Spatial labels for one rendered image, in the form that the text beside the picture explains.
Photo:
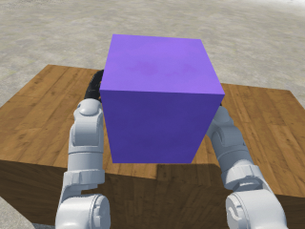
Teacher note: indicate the robot left upper arm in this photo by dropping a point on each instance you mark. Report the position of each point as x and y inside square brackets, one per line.
[87, 211]

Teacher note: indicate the carton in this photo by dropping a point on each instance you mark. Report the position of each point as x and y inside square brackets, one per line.
[159, 97]

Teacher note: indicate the robot left hand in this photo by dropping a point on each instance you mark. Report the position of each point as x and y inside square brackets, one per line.
[92, 91]

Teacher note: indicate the pedestal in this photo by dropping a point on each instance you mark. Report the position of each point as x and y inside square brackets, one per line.
[35, 127]

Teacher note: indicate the robot right upper arm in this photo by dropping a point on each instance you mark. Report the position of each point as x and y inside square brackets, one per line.
[255, 209]

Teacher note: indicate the left robot forearm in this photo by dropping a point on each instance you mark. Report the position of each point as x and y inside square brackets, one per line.
[86, 148]

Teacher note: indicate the right robot forearm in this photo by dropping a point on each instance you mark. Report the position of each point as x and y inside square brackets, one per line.
[238, 170]

